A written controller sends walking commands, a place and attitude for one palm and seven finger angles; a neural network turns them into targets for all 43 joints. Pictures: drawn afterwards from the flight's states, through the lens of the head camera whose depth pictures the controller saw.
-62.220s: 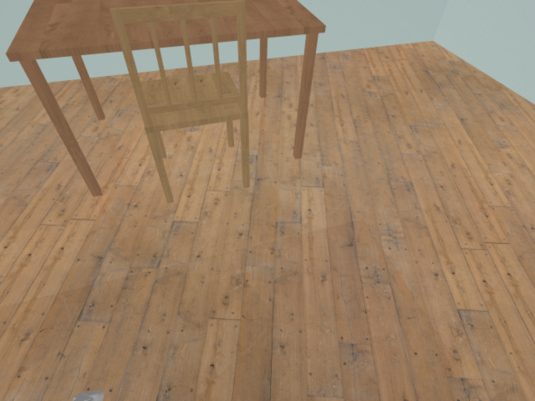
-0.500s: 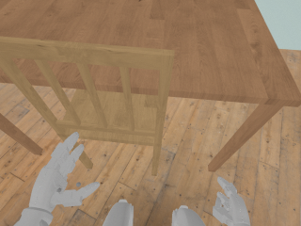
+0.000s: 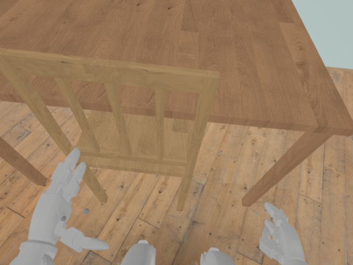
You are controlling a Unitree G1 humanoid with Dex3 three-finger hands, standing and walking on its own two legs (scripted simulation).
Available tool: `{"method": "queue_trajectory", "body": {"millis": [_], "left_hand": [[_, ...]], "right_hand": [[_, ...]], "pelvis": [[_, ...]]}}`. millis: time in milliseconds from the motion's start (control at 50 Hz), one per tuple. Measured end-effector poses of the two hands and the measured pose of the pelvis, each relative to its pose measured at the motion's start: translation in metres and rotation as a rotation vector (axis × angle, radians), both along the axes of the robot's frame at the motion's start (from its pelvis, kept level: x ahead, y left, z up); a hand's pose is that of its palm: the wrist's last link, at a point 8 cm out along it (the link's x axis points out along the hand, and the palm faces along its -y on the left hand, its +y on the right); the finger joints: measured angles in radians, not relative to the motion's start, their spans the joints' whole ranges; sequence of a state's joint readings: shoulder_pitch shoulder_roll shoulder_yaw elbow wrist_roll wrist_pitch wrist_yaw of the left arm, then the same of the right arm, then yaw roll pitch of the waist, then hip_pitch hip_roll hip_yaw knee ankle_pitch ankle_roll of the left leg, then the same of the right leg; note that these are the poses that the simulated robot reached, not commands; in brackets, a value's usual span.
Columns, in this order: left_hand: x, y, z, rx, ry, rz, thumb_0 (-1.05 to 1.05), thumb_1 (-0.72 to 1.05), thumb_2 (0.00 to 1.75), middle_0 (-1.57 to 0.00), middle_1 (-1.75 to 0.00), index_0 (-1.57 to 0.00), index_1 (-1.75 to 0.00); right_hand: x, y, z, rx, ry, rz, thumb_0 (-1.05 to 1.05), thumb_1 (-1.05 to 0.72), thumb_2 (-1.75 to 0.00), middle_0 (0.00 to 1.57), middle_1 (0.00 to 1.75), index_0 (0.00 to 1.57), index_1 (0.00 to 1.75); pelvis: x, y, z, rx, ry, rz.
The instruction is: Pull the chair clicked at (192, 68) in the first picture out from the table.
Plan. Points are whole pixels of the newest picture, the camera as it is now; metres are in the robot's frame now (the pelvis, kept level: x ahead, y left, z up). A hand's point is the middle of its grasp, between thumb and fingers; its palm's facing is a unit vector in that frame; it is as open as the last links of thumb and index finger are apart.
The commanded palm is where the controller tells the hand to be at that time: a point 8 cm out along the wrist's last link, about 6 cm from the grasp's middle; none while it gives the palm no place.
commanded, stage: raise the hand toward the chair's back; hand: left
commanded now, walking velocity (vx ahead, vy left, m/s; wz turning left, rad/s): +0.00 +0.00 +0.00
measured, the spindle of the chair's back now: (121, 125) +0.45 +0.17 +0.01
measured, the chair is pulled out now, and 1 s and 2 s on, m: -0.09 -0.09 -0.09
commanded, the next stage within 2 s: aim the fingers beside a spindle in 0.84 s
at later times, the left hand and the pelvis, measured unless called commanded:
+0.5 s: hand (76, 192) +0.25 +0.21 +0.05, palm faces -0.06 -1.00 -0.06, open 17.0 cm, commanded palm +0.23 +0.27 +0.05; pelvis +0.01 +0.01 +0.01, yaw +0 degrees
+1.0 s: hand (79, 196) +0.24 +0.20 +0.05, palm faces -0.05 -1.00 -0.06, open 17.0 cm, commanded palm +0.23 +0.26 +0.05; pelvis +0.00 +0.00 +0.01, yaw +0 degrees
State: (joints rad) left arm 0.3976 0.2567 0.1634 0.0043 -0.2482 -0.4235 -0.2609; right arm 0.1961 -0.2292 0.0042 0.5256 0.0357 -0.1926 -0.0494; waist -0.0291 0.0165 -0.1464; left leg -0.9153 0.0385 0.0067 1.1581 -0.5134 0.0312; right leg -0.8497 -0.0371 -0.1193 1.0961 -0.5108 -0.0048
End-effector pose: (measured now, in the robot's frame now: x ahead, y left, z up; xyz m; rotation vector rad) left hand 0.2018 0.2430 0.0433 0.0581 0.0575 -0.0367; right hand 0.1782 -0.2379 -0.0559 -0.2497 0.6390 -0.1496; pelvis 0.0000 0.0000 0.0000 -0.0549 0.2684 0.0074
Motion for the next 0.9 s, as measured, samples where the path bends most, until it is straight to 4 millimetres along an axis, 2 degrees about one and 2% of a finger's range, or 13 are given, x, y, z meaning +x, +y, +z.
{"method": "queue_trajectory", "body": {"millis": [100,200,400,540,900], "left_hand": [[0.004,0.006,0.005,0.007,0.000,-0.004,-0.01,-0.45,0.32,-0.07,-0.09,-0.06,-0.09],[0.011,0.015,0.009,0.012,-0.006,0.002,-0.01,-0.48,0.31,-0.06,-0.09,-0.06,-0.08],[0.027,0.026,0.011,0.010,0.002,-0.015,-0.01,-0.50,0.30,-0.06,-0.08,-0.06,-0.08],[0.031,0.023,0.012,0.004,0.004,-0.022,-0.01,-0.50,0.30,-0.06,-0.08,-0.06,-0.08],[0.024,0.017,0.011,0.006,-0.008,-0.013,-0.01,-0.50,0.30,-0.06,-0.08,-0.06,-0.08]], "right_hand": [[0.007,0.015,0.002,0.020,-0.005,0.034,0.01,-0.90,-0.90,0.20,0.30,0.20,0.30],[0.004,0.020,0.000,0.023,0.019,0.042,0.01,-0.90,-0.89,0.20,0.30,0.20,0.30],[-0.016,0.006,-0.001,-0.009,0.076,-0.001,0.01,-0.90,-0.89,0.20,0.30,0.21,0.30],[-0.026,-0.004,0.003,-0.023,0.087,-0.031,0.01,-0.90,-0.89,0.20,0.30,0.20,0.30],[-0.013,0.001,-0.001,0.007,0.056,0.002,0.01,-0.90,-0.89,0.20,0.30,0.20,0.30]], "pelvis": [[0.002,0.004,0.002,-0.004,-0.003,0.003],[0.004,0.006,0.004,-0.007,-0.003,0.005],[0.006,0.009,0.009,-0.008,-0.005,0.002],[0.008,0.009,0.011,-0.006,-0.004,-0.003],[0.005,0.003,0.008,-0.002,-0.003,0.000]]}}
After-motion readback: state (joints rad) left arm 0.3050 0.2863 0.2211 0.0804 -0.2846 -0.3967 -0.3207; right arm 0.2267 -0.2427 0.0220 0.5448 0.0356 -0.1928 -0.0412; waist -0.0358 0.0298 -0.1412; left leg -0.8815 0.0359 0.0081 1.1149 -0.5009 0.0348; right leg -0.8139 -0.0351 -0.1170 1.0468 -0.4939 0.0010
